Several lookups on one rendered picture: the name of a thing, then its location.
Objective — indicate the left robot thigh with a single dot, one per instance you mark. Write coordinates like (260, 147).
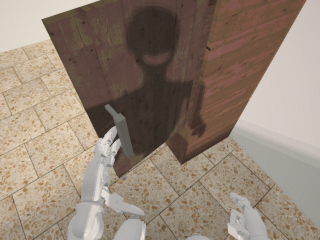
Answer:
(131, 229)

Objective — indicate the robot right hand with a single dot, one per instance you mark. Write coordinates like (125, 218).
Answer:
(247, 225)

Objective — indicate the cupboard door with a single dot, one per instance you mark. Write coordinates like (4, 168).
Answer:
(138, 56)

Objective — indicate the left robot shin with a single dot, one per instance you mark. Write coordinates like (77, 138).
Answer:
(134, 217)

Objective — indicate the robot left forearm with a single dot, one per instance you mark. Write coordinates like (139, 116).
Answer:
(87, 224)

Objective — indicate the robot left hand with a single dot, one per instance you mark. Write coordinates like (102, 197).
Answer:
(97, 174)

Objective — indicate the handle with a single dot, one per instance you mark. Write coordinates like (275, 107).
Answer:
(122, 130)

